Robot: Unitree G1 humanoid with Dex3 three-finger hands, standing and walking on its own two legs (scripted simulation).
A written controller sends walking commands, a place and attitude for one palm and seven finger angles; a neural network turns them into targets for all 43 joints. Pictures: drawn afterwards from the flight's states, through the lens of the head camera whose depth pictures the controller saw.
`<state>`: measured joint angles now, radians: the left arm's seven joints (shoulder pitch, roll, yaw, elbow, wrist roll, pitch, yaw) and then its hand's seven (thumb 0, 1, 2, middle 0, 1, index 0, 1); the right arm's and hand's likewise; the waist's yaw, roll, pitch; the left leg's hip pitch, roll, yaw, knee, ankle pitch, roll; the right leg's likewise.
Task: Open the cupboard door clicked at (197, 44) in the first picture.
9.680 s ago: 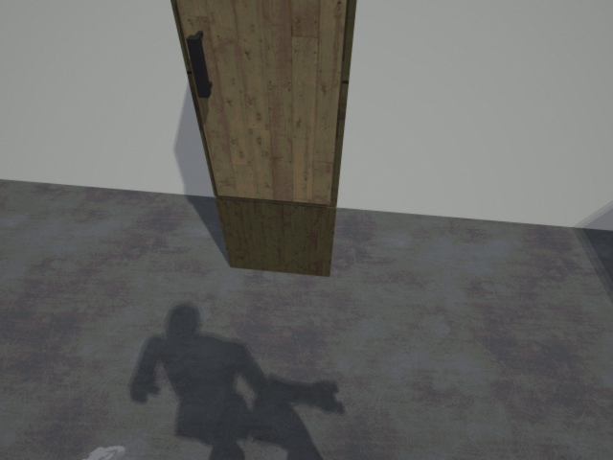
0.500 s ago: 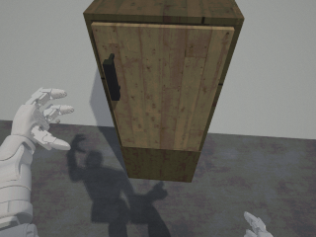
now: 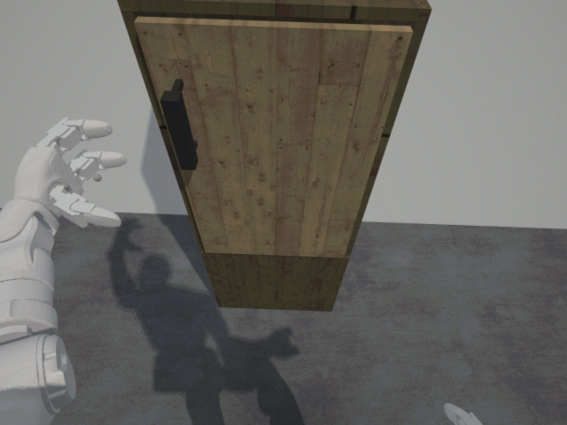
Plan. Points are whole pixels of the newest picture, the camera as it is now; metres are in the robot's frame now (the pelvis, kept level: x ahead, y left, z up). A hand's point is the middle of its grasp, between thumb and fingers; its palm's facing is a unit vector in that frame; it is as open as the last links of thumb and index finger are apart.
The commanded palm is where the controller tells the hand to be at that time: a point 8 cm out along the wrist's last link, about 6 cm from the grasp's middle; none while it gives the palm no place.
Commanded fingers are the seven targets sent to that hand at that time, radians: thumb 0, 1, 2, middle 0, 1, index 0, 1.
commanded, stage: move the hooked fingers beside the handle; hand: left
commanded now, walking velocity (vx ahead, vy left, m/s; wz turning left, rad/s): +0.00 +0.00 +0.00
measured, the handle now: (184, 125) +0.54 +0.17 +0.12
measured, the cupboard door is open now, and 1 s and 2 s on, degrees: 0 0 0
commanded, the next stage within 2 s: slide the fingers in behind the handle in 1.36 s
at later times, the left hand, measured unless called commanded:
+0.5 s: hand (120, 147) +0.48 +0.25 +0.13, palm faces -0.04 -1.00 +0.01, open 14.0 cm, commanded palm +0.46 +0.30 +0.12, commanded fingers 0.00 -0.50 0.30 -0.30 -1.20 -0.30 -1.20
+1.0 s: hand (124, 148) +0.48 +0.25 +0.12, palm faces -0.04 -1.00 +0.01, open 14.0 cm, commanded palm +0.46 +0.30 +0.12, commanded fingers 0.00 -0.50 0.30 -0.30 -1.20 -0.30 -1.20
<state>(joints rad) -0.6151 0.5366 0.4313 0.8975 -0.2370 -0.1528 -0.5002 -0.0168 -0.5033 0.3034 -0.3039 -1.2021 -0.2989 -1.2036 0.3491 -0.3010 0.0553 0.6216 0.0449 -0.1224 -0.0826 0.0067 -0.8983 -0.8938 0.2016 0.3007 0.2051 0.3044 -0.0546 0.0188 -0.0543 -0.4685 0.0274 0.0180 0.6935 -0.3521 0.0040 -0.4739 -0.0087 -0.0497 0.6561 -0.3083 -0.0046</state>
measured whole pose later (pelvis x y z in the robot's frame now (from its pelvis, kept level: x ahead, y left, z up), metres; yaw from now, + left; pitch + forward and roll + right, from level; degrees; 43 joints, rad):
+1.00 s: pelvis +0.02 +0.01 -0.01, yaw -1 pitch +13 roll -2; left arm -0.80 0.58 0.43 1.05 -0.17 -0.20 -0.45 -0.02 -0.50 0.30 -0.30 -1.20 -0.30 -1.20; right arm 0.41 -0.29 0.04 0.61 0.03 0.02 -0.04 0.00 -0.90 -0.89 0.20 0.30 0.20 0.30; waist -0.11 0.02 -0.09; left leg -0.60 0.04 0.02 0.77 -0.40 0.01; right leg -0.59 0.01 -0.04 0.69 -0.33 0.01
